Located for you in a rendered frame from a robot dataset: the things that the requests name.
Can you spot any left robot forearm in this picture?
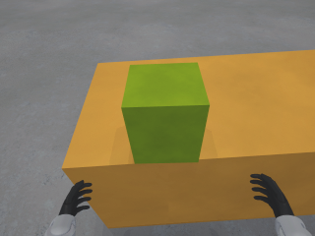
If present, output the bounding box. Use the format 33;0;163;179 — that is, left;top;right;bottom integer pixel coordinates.
44;213;76;236

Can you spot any left robot hand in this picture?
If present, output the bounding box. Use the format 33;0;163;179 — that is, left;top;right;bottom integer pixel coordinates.
58;180;93;216

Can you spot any right robot forearm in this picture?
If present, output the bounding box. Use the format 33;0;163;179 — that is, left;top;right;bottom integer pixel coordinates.
275;214;312;236

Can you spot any carton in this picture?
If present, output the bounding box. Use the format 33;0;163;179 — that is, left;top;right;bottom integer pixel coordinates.
121;62;210;164

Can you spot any right robot hand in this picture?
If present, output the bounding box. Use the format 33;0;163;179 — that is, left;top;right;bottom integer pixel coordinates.
250;173;294;218

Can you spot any pedestal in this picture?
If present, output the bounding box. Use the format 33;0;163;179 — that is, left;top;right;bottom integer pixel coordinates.
61;49;315;229

